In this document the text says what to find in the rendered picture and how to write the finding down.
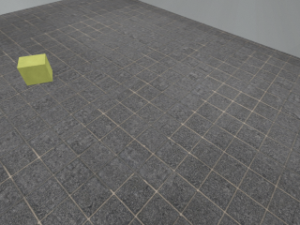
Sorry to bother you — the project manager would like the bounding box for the carton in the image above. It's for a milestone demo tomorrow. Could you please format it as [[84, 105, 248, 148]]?
[[17, 53, 53, 85]]

